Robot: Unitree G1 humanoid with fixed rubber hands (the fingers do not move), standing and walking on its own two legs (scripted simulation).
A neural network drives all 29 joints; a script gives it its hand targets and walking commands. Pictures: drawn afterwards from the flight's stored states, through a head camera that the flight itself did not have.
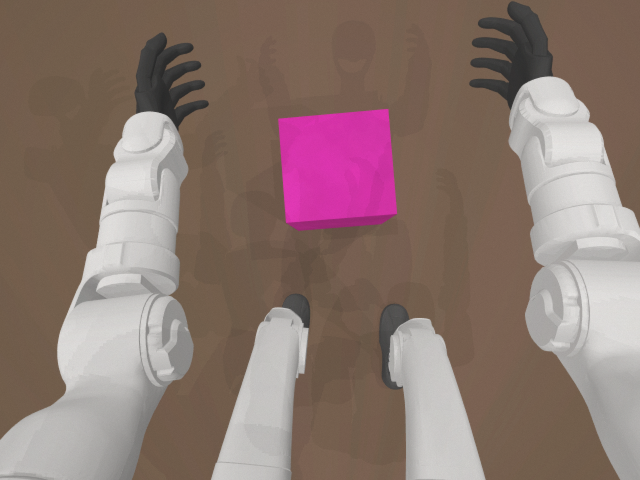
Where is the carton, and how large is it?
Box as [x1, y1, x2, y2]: [278, 109, 396, 230]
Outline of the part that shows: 387,109 278,119 285,215 287,223 298,230 376,224 383,222 396,213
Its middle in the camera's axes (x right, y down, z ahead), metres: +0.03 -0.14 +0.86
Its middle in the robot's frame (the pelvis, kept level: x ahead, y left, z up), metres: +0.51 +0.04 -0.52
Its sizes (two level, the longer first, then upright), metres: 0.210 0.200 0.250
